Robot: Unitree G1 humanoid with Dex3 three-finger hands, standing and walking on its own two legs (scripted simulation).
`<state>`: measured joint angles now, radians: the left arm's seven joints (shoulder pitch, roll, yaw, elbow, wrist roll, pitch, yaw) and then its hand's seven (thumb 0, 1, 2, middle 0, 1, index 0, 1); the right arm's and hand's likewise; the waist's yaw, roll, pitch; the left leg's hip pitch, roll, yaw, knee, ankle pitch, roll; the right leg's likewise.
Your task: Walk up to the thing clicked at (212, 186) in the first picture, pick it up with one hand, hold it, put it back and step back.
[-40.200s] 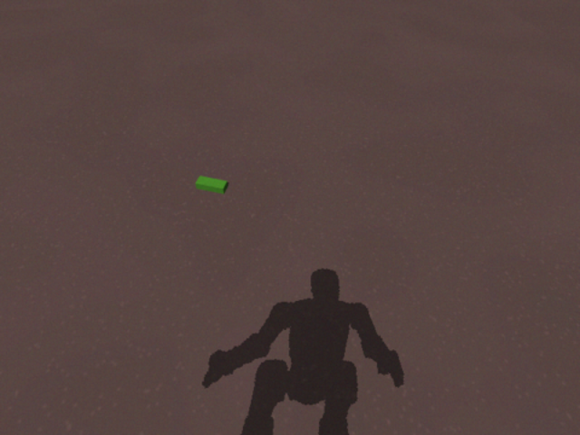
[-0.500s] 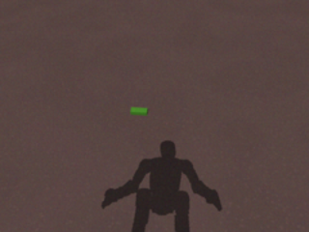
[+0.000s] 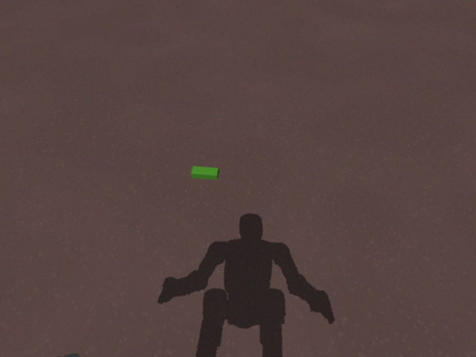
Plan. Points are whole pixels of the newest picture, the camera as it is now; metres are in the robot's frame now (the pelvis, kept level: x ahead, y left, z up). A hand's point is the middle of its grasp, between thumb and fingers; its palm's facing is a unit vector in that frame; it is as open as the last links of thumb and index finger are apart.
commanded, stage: step back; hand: left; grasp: from above
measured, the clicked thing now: (205, 172) +1.11 +0.19 -0.74
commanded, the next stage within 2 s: stand in 0.36 s
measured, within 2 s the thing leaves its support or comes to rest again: neither
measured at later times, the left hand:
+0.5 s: hand out of the picture +0.11 +0.30 -0.14, palm faces +0.01 -0.94 -0.34, open 7.3 cm
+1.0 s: hand out of the picture +0.09 +0.28 -0.13, palm faces -0.02 -0.93 -0.36, open 7.3 cm
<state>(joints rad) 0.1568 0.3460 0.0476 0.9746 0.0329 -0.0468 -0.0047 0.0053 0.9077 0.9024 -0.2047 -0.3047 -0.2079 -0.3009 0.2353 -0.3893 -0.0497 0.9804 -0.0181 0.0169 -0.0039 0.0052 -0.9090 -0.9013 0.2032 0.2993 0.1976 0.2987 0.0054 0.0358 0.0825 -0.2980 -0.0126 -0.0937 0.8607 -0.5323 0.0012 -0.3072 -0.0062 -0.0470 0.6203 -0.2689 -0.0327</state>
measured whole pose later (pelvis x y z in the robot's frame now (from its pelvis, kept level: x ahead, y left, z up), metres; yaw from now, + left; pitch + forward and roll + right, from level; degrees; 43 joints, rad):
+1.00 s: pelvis +0.02 +0.02 +0.02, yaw +0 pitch -3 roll +0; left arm 0.10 0.36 0.00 1.15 0.01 -0.03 -0.01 0.00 0.91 0.90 -0.20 -0.30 -0.21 -0.30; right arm 0.10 -0.35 -0.01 1.15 -0.01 -0.01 0.02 0.00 -0.91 -0.90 0.20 0.30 0.20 0.30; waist 0.00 0.01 0.06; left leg -0.10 0.03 0.01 0.32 -0.16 -0.03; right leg -0.13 -0.03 -0.04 0.32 -0.14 0.01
